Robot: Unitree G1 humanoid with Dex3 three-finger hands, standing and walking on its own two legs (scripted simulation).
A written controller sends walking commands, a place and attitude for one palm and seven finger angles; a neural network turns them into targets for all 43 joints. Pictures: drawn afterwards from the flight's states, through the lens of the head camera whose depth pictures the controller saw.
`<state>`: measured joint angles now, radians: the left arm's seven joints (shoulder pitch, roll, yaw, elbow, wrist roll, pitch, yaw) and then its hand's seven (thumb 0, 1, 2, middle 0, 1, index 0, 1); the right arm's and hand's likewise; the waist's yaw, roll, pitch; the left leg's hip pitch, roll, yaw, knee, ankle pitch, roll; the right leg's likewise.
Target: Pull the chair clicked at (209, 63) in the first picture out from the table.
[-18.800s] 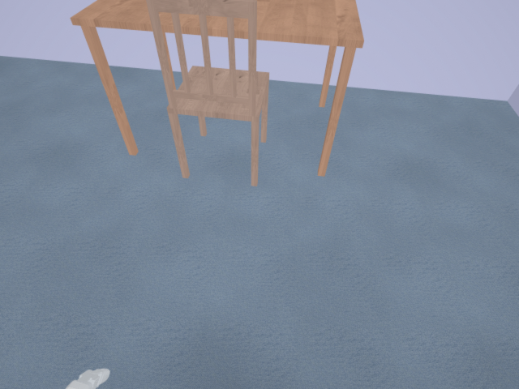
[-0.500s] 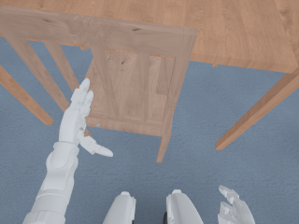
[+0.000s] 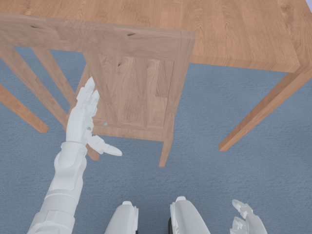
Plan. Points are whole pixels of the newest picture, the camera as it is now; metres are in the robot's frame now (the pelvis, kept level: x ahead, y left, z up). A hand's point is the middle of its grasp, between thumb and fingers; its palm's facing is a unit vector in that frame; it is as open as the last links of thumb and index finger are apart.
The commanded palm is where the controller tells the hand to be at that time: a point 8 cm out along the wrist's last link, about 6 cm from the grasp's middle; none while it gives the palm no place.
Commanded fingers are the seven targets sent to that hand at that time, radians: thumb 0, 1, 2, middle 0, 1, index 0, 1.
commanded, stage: push the fingers through the gap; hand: left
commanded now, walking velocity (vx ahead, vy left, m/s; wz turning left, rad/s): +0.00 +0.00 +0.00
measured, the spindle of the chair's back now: (105, 95) +0.46 +0.13 +0.03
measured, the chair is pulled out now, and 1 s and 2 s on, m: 0.00 0.00 0.00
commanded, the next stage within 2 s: hook a spindle and tug to test in 0.74 s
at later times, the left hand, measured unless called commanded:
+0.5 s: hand (108, 106) +0.44 +0.12 +0.02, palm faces -0.12 -0.99 -0.04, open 16.9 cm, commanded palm +0.41 +0.17 +0.02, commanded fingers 0.00 -0.50 0.30 -0.06 -0.08 -0.06 -0.08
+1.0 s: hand (108, 110) +0.42 +0.12 +0.02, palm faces -0.13 -0.99 -0.02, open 16.7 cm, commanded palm +0.40 +0.17 +0.02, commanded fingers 0.00 -0.50 0.30 -0.22 -0.57 -0.22 -0.57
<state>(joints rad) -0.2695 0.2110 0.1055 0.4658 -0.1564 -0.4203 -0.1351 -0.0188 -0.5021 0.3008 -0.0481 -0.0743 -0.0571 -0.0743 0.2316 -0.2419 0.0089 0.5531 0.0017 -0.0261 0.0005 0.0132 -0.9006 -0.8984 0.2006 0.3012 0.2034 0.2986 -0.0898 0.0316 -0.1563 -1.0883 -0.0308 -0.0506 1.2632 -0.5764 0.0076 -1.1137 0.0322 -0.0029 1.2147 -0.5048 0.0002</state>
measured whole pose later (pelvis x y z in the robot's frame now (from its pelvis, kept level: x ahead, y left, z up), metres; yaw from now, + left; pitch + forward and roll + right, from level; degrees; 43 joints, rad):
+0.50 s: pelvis +0.00 +0.00 -0.01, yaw +0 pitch +25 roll -2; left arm -0.56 0.26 0.17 0.79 -0.12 -0.44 -0.15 -0.02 -0.50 0.30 -0.06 -0.08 -0.06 -0.08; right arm 0.26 -0.24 0.01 0.59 -0.01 0.01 0.03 0.01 -0.90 -0.90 0.20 0.30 0.20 0.30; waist -0.12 0.04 -0.16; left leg -1.14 -0.03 -0.05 1.29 -0.58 0.01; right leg -1.17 0.03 0.00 1.23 -0.50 0.00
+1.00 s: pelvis +0.00 +0.00 +0.00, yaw +0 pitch +24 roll -2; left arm -0.49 0.23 0.16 0.73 -0.13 -0.48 -0.16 -0.02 -0.50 0.30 -0.09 -0.18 -0.10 -0.18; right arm 0.25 -0.24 0.01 0.59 -0.01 0.01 0.03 0.01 -0.90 -0.90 0.20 0.30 0.20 0.30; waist -0.11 0.03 -0.15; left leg -1.12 -0.03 -0.04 1.27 -0.57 0.01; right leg -1.15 0.03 0.00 1.21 -0.49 0.01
